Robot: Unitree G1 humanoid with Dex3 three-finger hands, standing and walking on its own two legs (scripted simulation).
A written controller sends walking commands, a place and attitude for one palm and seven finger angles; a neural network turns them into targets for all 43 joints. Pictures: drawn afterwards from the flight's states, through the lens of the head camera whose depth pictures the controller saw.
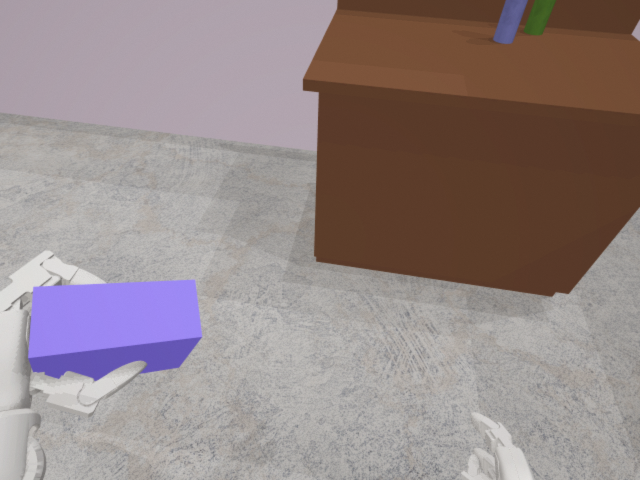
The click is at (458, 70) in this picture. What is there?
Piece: table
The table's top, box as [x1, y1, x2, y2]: [303, 9, 639, 126]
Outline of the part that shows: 303,78 303,90 639,126 639,41 631,34 545,27 541,35 530,35 523,31 525,25 519,25 513,42 510,44 502,44 495,42 492,39 497,24 493,22 337,9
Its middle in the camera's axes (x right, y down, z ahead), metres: +0.52 -0.56 +1.19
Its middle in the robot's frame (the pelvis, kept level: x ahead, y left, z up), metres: +1.29 -0.44 +0.04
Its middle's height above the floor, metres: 0.81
